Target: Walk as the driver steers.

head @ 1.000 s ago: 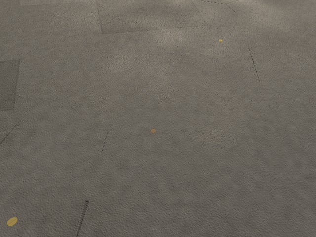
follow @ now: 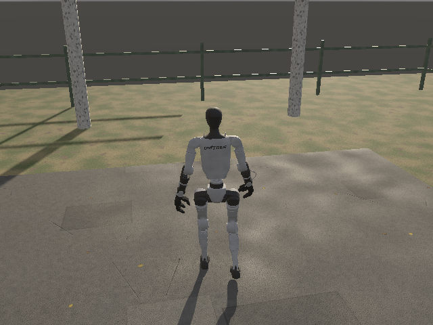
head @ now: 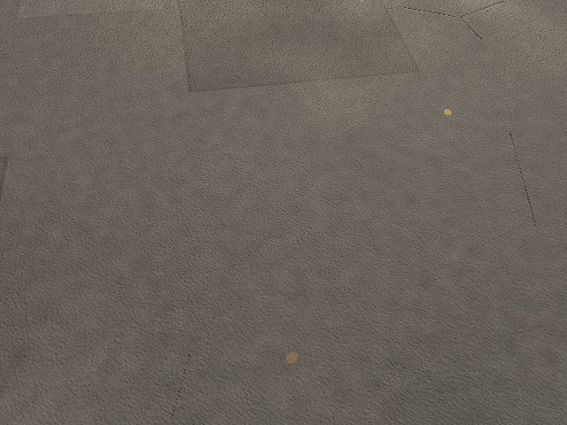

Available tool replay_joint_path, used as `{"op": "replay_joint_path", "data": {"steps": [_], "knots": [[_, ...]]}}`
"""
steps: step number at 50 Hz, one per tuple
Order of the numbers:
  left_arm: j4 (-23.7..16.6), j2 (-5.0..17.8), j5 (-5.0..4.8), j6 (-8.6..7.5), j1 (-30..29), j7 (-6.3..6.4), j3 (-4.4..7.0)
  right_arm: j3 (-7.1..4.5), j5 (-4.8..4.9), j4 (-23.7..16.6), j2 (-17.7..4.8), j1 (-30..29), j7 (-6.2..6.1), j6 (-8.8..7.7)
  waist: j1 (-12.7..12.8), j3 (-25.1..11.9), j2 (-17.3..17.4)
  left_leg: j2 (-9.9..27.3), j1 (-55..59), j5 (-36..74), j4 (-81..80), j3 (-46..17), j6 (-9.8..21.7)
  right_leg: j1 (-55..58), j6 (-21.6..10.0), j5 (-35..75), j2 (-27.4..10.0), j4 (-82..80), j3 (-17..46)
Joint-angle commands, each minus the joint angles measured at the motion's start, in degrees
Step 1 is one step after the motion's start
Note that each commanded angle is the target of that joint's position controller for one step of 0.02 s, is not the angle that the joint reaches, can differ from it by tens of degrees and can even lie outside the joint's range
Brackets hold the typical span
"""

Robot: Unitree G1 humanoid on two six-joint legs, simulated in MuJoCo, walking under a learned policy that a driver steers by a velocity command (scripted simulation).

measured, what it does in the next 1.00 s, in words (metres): walks ahead: right foot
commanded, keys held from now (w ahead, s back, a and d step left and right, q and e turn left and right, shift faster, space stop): no key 0.68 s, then w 0.06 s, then w+q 0.26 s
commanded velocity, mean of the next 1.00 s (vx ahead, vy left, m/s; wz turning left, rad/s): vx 0.11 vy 0.00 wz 0.06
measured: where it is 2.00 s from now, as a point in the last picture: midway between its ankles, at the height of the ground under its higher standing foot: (199, 314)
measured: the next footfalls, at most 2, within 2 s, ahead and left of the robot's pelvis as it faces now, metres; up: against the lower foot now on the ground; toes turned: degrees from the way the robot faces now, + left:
right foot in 0.20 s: +0.10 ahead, -0.15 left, +0.00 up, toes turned +0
left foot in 1.08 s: +0.27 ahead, +0.15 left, +0.00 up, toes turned +11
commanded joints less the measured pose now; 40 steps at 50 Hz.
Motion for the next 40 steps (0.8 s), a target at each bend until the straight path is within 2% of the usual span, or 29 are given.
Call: {"op": "replay_joint_path", "data": {"steps": [1,3,6,8,9,10,11,12,13,14,17,22,27,34,35,36,38,40], "knots": [[-1.2,3.9,0.46,2.09,4.4,1.45,1.14,-1.41,-0.82,-1.7,-6.9,-0.5,-0.43,0.25,1.0,-9.0,7.1,14.3,9.1,13.7,-11.8,-14.3,9.9,-2.9,0.9,4.3,-5.0,-4.2,1.2],[-0.5,2.0,0.85,2.77,5.3,2.01,0.70,-1.53,-1.33,-1.2,-7.1,-1.1,-0.69,0.42,1.6,-9.4,8.7,12.6,5.7,11.7,-13.1,-11.3,10.2,2.4,1.1,5.8,-4.2,-12.1,-0.4],[-0.1,2.5,1.10,3.30,3.6,2.03,0.76,-1.69,-0.37,-0.2,-7.8,-0.6,-1.37,0.99,1.0,-10.9,8.2,12.4,5.2,-1.0,-14.5,-11.0,9.8,7.5,0.5,14.8,-3.8,-21.6,-1.2],[0.5,2.4,1.64,3.48,2.9,1.68,0.86,-1.46,0.35,0.3,-7.5,-1.3,-1.69,1.70,1.8,-8.6,7.6,10.7,1.6,-16.4,-15.2,-10.3,7.3,11.9,-0.8,21.5,-2.8,-28.8,-2.6],[0.4,2.7,2.23,3.51,1.9,1.57,0.93,-1.10,0.46,1.0,-6.5,-0.3,-1.75,1.91,1.7,-6.7,7.0,9.4,0.0,-22.9,-15.5,-10.1,5.1,13.0,-1.7,22.4,-3.0,-31.7,-2.4],[-0.2,3.5,2.66,3.40,1.0,1.63,0.94,-0.74,0.29,1.9,-5.6,1.5,-1.73,2.03,1.3,-4.4,5.6,8.0,-0.9,-26.9,-15.0,-9.7,2.6,12.7,-2.9,23.0,-5.2,-35.4,0.1],[-0.6,6.2,2.19,3.22,0.2,1.87,1.32,-0.92,-0.04,2.1,-6.0,2.7,-1.71,2.11,-0.4,-2.2,2.2,5.4,-0.1,-26.0,-12.7,-7.9,0.5,9.9,-4.1,20.1,-7.5,-37.4,1.9],[0.5,7.8,1.34,2.87,-1.0,1.72,1.89,-1.15,0.13,2.1,-5.7,4.0,-2.12,2.47,-2.4,-0.5,-4.4,2.2,4.7,-20.6,-10.5,-3.9,-0.8,2.0,-5.1,9.2,-6.3,-38.9,2.1],[0.5,5.2,1.34,2.19,-2.2,1.52,1.38,-1.17,-0.08,2.4,-6.1,3.4,-2.50,2.66,-1.9,0.0,-4.9,2.0,9.6,-16.1,-7.8,-3.3,-1.2,-2.0,-4.3,6.5,-5.7,-41.1,2.1],[0.8,3.6,1.71,1.57,-3.0,1.45,0.95,-1.21,0.06,2.6,-5.7,3.8,-2.73,2.84,-2.5,-0.7,-5.4,2.0,12.2,-12.8,-6.5,-3.0,-0.9,-3.0,-3.4,7.5,-5.8,-42.0,2.0],[1.6,3.5,1.25,0.31,-2.9,1.27,0.86,-1.27,-0.07,4.1,-5.5,5.3,-2.85,3.02,-2.2,-2.4,-2.9,2.3,13.1,-6.4,-5.2,-2.9,0.1,0.9,-2.0,16.8,-5.0,-40.0,1.0],[3.2,3.7,0.93,0.39,-1.2,1.42,0.76,-1.40,0.48,5.1,-5.5,4.7,-2.57,2.99,-1.1,-4.8,-0.1,2.5,14.3,2.5,-3.5,-2.6,0.1,5.4,-2.5,26.4,-4.4,-37.2,-0.1],[4.1,3.4,0.85,0.88,-1.2,1.46,0.63,-1.51,0.69,6.5,-5.6,5.2,-2.86,3.60,-1.0,-4.9,1.2,2.7,15.7,5.9,-2.7,-2.5,0.0,6.4,-2.5,29.2,-3.9,-36.8,-0.7],[5.2,2.7,0.90,1.36,-1.4,1.51,0.49,-1.65,0.82,8.1,-5.9,5.3,-3.32,4.19,-1.2,-4.0,1.3,2.9,16.3,6.5,-2.6,-2.7,-0.1,6.9,-2.3,29.4,-3.2,-37.2,-1.4],[6.1,2.1,0.84,1.48,-0.1,1.52,0.41,-1.55,0.84,8.9,-5.3,6.3,-3.33,4.29,-1.1,-5.1,1.2,2.2,16.8,0.6,-2.6,-1.9,-0.1,7.5,-2.5,23.5,-2.7,-37.7,-2.1],[6.4,2.3,0.50,1.66,0.3,1.56,0.59,-1.72,1.16,9.3,-5.5,6.5,-3.37,4.46,-1.1,-4.0,0.9,1.1,15.7,-9.2,-1.9,-1.1,0.2,6.4,-3.3,14.6,-1.9,-37.5,-2.6],[5.7,3.4,0.15,1.56,-0.4,1.77,1.04,-2.07,1.69,9.2,-6.2,6.1,-3.40,4.35,-1.1,1.1,0.2,0.9,9.3,-29.0,-2.0,-2.3,1.7,2.5,-5.5,-2.6,-2.3,-37.6,-1.6],[5.2,3.4,-0.03,0.19,1.3,1.94,1.21,-1.91,2.28,8.3,-5.6,4.9,-3.10,3.05,0.0,5.4,0.5,1.7,2.6,-33.8,-1.7,-5.2,3.2,2.7,-7.0,-7.7,-4.2,-38.5,0.6]]}}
